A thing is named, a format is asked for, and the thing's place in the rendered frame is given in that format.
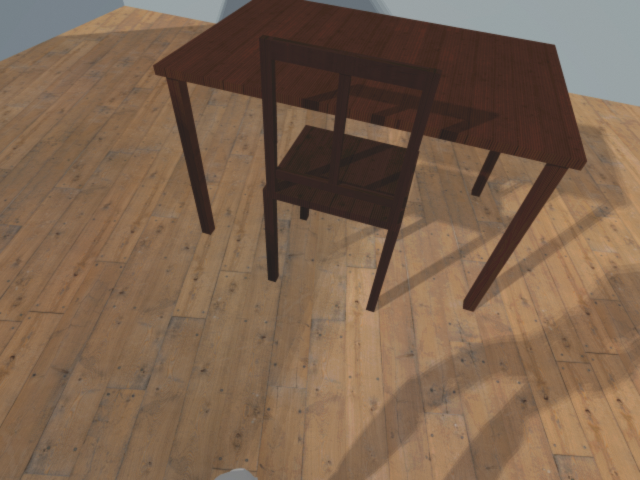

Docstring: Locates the table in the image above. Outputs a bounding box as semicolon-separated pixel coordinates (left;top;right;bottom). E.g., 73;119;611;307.
153;0;587;312

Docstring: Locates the chair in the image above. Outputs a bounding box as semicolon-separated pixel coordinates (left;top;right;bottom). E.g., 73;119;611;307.
259;35;442;312

